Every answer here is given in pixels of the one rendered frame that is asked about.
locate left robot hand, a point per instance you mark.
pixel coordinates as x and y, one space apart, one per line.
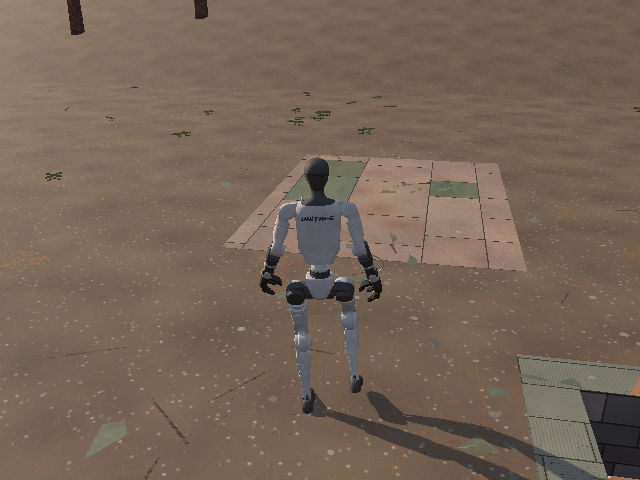
274 280

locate left robot upper arm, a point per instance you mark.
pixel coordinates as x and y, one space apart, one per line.
286 212

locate robot left forearm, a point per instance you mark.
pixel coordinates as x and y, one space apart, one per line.
269 264

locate right robot hand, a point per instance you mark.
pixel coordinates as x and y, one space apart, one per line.
376 286

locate robot right forearm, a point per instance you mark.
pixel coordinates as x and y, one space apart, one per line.
368 265

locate right robot upper arm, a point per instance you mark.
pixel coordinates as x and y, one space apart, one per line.
350 211

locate left robot foot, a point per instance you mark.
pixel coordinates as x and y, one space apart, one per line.
307 405

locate robot right shin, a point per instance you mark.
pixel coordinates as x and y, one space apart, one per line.
352 346

